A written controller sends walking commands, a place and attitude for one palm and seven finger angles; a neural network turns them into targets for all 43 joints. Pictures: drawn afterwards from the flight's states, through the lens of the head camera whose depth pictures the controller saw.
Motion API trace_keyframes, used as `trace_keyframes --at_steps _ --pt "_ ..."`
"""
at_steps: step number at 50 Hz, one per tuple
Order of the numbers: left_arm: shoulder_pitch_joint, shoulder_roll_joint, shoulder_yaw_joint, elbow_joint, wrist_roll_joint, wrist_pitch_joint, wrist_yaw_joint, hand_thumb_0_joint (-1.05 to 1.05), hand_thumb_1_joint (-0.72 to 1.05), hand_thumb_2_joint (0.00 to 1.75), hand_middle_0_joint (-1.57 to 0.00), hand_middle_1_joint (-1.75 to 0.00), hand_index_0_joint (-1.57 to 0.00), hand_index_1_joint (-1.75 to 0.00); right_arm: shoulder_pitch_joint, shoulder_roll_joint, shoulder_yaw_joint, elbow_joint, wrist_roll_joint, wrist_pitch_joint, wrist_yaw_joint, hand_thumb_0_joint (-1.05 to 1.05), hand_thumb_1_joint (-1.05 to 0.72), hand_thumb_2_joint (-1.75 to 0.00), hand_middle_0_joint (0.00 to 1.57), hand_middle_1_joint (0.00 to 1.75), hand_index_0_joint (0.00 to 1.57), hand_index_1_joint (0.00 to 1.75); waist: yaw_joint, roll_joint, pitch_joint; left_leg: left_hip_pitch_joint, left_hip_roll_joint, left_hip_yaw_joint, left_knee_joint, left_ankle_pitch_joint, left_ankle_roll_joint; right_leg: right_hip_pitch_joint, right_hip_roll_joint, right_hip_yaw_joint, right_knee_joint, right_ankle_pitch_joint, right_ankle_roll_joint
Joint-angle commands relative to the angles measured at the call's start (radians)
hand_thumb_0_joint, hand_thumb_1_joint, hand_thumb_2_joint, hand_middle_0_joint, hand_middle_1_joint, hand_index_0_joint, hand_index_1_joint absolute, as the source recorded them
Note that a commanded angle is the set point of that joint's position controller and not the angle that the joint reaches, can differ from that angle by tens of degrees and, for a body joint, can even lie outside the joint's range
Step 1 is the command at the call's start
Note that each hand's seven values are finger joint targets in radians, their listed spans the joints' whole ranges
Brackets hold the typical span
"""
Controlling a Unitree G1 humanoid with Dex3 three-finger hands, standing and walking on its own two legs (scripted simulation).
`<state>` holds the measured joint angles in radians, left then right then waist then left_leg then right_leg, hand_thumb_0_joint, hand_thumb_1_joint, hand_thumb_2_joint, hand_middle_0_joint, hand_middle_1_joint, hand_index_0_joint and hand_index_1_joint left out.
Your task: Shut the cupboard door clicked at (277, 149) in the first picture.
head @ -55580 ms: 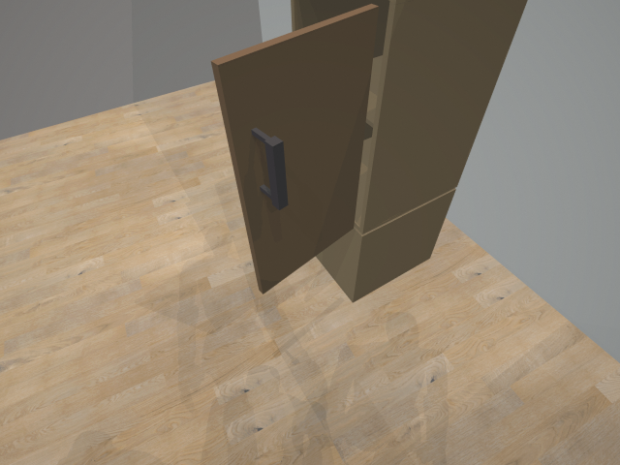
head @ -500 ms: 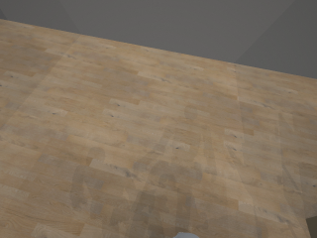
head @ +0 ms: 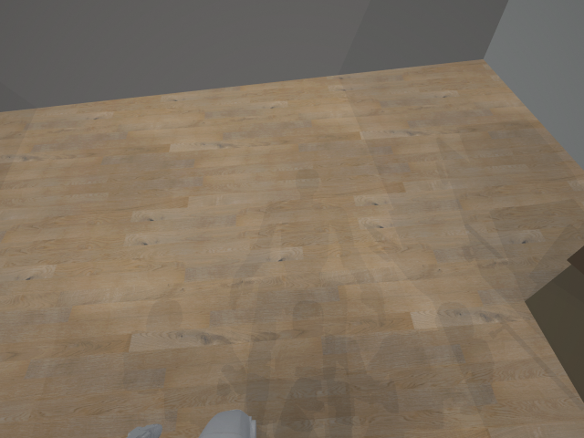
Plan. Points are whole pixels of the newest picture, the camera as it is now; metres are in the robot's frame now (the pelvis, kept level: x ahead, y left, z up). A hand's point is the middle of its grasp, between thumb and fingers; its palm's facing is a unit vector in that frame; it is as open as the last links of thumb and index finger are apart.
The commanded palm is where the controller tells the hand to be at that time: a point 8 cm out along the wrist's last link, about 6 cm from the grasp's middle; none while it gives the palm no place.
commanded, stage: turn to face it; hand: left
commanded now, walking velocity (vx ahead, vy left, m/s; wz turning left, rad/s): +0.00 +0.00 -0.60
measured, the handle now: out of the picture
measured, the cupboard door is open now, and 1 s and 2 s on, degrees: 20 20 20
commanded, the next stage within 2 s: take the last steps up to it in 1.60 s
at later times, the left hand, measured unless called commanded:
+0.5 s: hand (172, 411) +0.17 +0.21 -0.16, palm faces -0.28 -0.93 -0.23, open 7.4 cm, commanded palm none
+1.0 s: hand (219, 384) +0.22 +0.14 -0.18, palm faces -0.52 -0.83 -0.20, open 7.3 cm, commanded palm none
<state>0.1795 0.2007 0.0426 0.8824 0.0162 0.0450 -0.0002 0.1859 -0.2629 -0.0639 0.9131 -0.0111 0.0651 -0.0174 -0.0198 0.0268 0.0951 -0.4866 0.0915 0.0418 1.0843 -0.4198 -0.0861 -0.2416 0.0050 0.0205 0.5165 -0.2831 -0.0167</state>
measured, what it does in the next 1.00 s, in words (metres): steps on the spot, turning right: left foot, then right foot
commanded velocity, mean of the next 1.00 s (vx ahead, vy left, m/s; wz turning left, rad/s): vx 0.00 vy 0.00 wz -0.60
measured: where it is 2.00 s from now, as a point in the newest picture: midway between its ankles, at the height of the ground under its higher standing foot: outside the picture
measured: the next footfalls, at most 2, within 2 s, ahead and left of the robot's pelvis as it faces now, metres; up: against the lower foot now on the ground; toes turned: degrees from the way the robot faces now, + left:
left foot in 0.18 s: +0.08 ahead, +0.15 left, +0.00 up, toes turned -4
right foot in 0.58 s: +0.01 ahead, -0.12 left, +0.00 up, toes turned -26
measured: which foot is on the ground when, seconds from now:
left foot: up 0.00-0.16, down 0.18-0.58, up 0.60-0.98, down 1.00-1.00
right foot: down 0.00-0.18, up 0.20-0.56, down 0.58-1.00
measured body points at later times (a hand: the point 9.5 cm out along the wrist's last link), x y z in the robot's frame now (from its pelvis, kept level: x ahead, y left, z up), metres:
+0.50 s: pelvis +0.02 +0.03 +0.00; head +0.07 +0.02 +0.45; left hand +0.19 +0.26 -0.14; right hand +0.01 -0.23 -0.14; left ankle +0.04 +0.15 -0.74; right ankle -0.04 -0.10 -0.69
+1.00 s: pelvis +0.05 +0.02 -0.01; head +0.10 +0.01 +0.44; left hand +0.25 +0.19 -0.16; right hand -0.01 -0.26 -0.13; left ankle +0.13 +0.11 -0.74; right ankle -0.02 -0.10 -0.74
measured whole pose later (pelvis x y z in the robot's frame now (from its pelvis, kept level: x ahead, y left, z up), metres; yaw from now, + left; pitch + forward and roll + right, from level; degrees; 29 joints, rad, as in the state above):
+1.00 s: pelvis +0.05 +0.02 -0.01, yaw -35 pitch +1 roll -1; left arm 0.21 0.23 0.06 0.90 0.01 0.06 -0.01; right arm 0.15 -0.24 -0.04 0.87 0.00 0.02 -0.02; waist 0.01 -0.03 0.07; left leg -0.31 0.04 0.03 0.58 -0.29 -0.04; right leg -0.30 0.05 0.13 0.58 -0.30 0.01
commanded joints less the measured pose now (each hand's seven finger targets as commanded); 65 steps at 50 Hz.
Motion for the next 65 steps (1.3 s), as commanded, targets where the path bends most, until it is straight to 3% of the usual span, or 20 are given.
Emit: trace_keyframes --at_steps 1,7,8,9,10,11,16,26,28,29,30,31,32,36,43,47,48,50,56,65 --pt "0.003 0.233 0.069 -0.066 0.012 -0.025 0.008 0.0 0.9 0.9 -0.2 -0.3 -0.2 -0.3 -0.009 -0.059 -0.014 -0.088 -0.003 -0.034 0.004 0.0 -0.9 -0.9 0.2 0.3 0.2 0.3 0.024 -0.162 -0.11 0.001 -0.026 -0.009 -0.14 0.024 -0.006 0.061 -0.215 0.245 -0.173 0.318 -0.166" --pt "-0.028 0.228 0.077 -0.064 0.003 -0.012 0.005 0.0 0.9 0.9 -0.2 -0.3 -0.2 -0.3 0.086 -0.068 -0.008 -0.072 0.009 -0.064 -0.015 0.0 -0.9 -0.9 0.2 0.3 0.2 0.3 -0.024 -0.183 -0.156 0.281 -0.067 -0.004 -0.6 0.189 0.011 -0.023 -0.163 0.302 -0.021 0.389 -0.101" --pt "-0.023 0.185 0.068 -0.076 -0.006 -0.006 0.003 0.0 0.9 0.9 -0.2 -0.3 -0.2 -0.3 0.119 -0.115 -0.013 -0.062 0.004 -0.075 -0.019 0.0 -0.9 -0.9 0.2 0.3 0.2 0.3 -0.031 -0.071 -0.179 0.416 0.012 -0.063 -0.719 0.25 0.03 -0.124 -0.083 0.239 0.06 0.255 -0.047" --pt "0.017 0.119 0.054 -0.091 -0.016 -0.002 -0.005 0.0 0.9 0.9 -0.2 -0.3 -0.2 -0.3 0.132 -0.216 -0.03 -0.068 -0.01 -0.083 -0.022 0.0 -0.9 -0.9 0.2 0.3 0.2 0.3 -0.024 0.226 -0.2 0.52 0.265 -0.327 -0.782 0.389 0.124 -0.296 0.061 0.108 0.26 -0.124 0.019" --pt "0.0 0.131 0.054 -0.099 -0.008 0.0 -0.007 0.0 0.9 0.9 -0.2 -0.3 -0.2 -0.3 0.145 -0.245 -0.033 -0.078 -0.014 -0.073 -0.025 0.0 -0.9 -0.9 0.2 0.3 0.2 0.3 -0.034 0.258 -0.189 0.448 0.405 -0.395 -0.783 0.494 0.222 -0.303 0.043 0.033 0.485 -0.368 0.039" --pt "-0.004 0.143 0.056 -0.11 0.0 0.0 -0.009 0.0 0.9 0.9 -0.2 -0.3 -0.2 -0.3 0.112 -0.218 -0.024 -0.102 -0.019 -0.068 -0.023 0.0 -0.9 -0.9 0.2 0.3 0.2 0.3 -0.02 0.143 -0.148 0.353 0.396 -0.348 -0.772 0.453 0.25 -0.275 -0.004 0.053 0.58 -0.333 0.04" --pt "0.009 0.127 0.064 -0.062 0.002 0.015 -0.038 0.0 0.9 0.9 -0.2 -0.3 -0.2 -0.3 0.022 -0.135 0.0 -0.115 -0.017 -0.072 -0.031 0.0 -0.9 -0.9 0.2 0.3 0.2 0.3 0.025 0.166 -0.102 0.382 0.229 -0.046 -0.732 0.639 0.194 -0.313 -0.027 -0.019 0.657 -0.17 0.076" --pt "-0.024 0.107 0.047 -0.084 0.001 -0.001 -0.039 0.0 0.9 0.9 -0.2 -0.3 -0.2 -0.3 0.075 -0.176 -0.039 -0.067 -0.014 -0.061 -0.008 0.0 -0.9 -0.9 0.2 0.3 0.2 0.3 0.005 0.181 -0.15 0.391 0.273 0.079 -0.592 0.608 0.168 -0.058 -0.012 -0.123 0.107 -0.061 0.041" --pt "0.109 0.191 0.064 -0.041 0.009 -0.016 -0.03 0.0 0.9 0.9 -0.2 -0.3 -0.2 -0.3 0.051 -0.149 -0.038 -0.078 0.0 -0.058 0.001 0.0 -0.9 -0.9 0.2 0.3 0.2 0.3 0.08 -0.017 -0.194 0.21 0.186 0.16 -0.356 0.384 0.072 0.209 -0.097 -0.013 -0.131 0.215 -0.007" --pt "0.157 0.308 0.088 -0.025 0.016 -0.027 -0.015 0.0 0.9 0.9 -0.2 -0.3 -0.2 -0.3 0.006 -0.055 -0.013 -0.129 0.002 -0.055 0.005 0.0 -0.9 -0.9 0.2 0.3 0.2 0.3 0.111 -0.377 -0.167 -0.086 0.016 0.192 -0.118 -0.192 0.012 0.324 -0.345 0.348 -0.18 0.54 -0.113" --pt "0.19 0.332 0.09 -0.016 0.0 -0.024 0.0 0.0 0.9 0.9 -0.2 -0.3 -0.2 -0.3 -0.029 -0.092 -0.009 -0.142 -0.001 -0.039 -0.007 0.0 -0.9 -0.9 0.2 0.3 0.2 0.3 0.125 -0.343 -0.177 -0.122 -0.001 0.037 0.046 -0.252 0.016 0.255 -0.417 0.414 -0.176 0.648 -0.205" --pt "0.164 0.311 0.085 -0.022 -0.002 -0.02 0.008 0.0 0.9 0.9 -0.2 -0.3 -0.2 -0.3 -0.038 -0.089 -0.01 -0.142 0.001 -0.032 -0.007 0.0 -0.9 -0.9 0.2 0.3 0.2 0.3 0.103 -0.22 -0.129 -0.139 0.023 -0.018 0.1 -0.176 0.02 0.204 -0.399 0.356 -0.179 0.57 -0.221" --pt "0.096 0.274 0.084 -0.034 0.002 -0.023 0.015 0.0 0.9 0.9 -0.2 -0.3 -0.2 -0.3 -0.042 -0.076 -0.013 -0.123 0.0 -0.033 -0.009 0.0 -0.9 -0.9 0.2 0.3 0.2 0.3 0.077 -0.293 -0.117 -0.17 0.031 -0.034 0.115 -0.122 0.017 0.191 -0.337 0.349 -0.181 0.504 -0.202" --pt "-0.022 0.214 0.06 -0.073 0.003 -0.03 0.014 0.0 0.9 0.9 -0.2 -0.3 -0.2 -0.3 0.009 -0.081 -0.016 -0.078 -0.005 -0.03 0.006 0.0 -0.9 -0.9 0.2 0.3 0.2 0.3 0.013 -0.19 -0.118 -0.056 0.019 -0.033 0.045 0.047 -0.003 0.074 -0.227 0.2 -0.182 0.367 -0.149" --pt "0.031 0.242 0.072 -0.057 0.011 -0.026 0.006 0.0 0.9 0.9 -0.2 -0.3 -0.2 -0.3 -0.036 -0.067 -0.008 -0.104 0.0 -0.043 -0.001 0.0 -0.9 -0.9 0.2 0.3 0.2 0.3 0.042 -0.171 -0.126 0.019 -0.035 -0.019 -0.249 0.007 -0.004 0.081 -0.22 0.312 -0.155 0.347 -0.182" --pt "-0.016 0.24 0.075 -0.06 0.004 -0.016 0.006 0.0 0.9 0.9 -0.2 -0.3 -0.2 -0.3 0.059 -0.072 -0.006 -0.081 0.008 -0.059 -0.013 0.0 -0.9 -0.9 0.2 0.3 0.2 0.3 -0.007 -0.182 -0.155 0.226 -0.069 -0.009 -0.545 0.143 0.009 0.01 -0.173 0.333 -0.057 0.403 -0.122" --pt "-0.035 0.216 0.07 -0.068 -0.003 -0.011 0.005 0.0 0.9 0.9 -0.2 -0.3 -0.2 -0.3 0.104 -0.094 -0.008 -0.066 0.008 -0.068 -0.017 0.0 -0.9 -0.9 0.2 0.3 0.2 0.3 -0.029 -0.139 -0.168 0.353 -0.041 -0.022 -0.668 0.23 0.017 -0.072 -0.126 0.301 -0.003 0.327 -0.076" --pt "0.004 0.121 0.05 -0.097 -0.014 -0.007 -0.008 0.0 0.9 0.9 -0.2 -0.3 -0.2 -0.3 0.135 -0.244 -0.033 -0.078 -0.012 -0.077 -0.022 0.0 -0.9 -0.9 0.2 0.3 0.2 0.3 -0.025 0.288 -0.192 0.495 0.365 -0.398 -0.798 0.465 0.186 -0.321 0.075 0.043 0.369 -0.326 0.037" --pt "-0.003 0.133 0.059 -0.06 0.001 0.012 -0.037 0.0 0.9 0.9 -0.2 -0.3 -0.2 -0.3 0.017 -0.144 -0.001 -0.111 -0.018 -0.07 -0.03 0.0 -0.9 -0.9 0.2 0.3 0.2 0.3 0.024 0.164 -0.103 0.39 0.23 -0.048 -0.728 0.659 0.197 -0.313 -0.023 -0.015 0.643 -0.18 0.078" --pt "-0.07 0.089 0.038 -0.072 0.001 0.002 -0.035 0.0 0.9 0.9 -0.2 -0.3 -0.2 -0.3 0.108 -0.172 -0.032 -0.046 -0.018 -0.062 -0.013 0.0 -0.9 -0.9 0.2 0.3 0.2 0.3 -0.023 0.206 -0.132 0.436 0.259 0.045 -0.645 0.698 0.198 -0.146 -0.009 -0.119 0.221 -0.144 0.051"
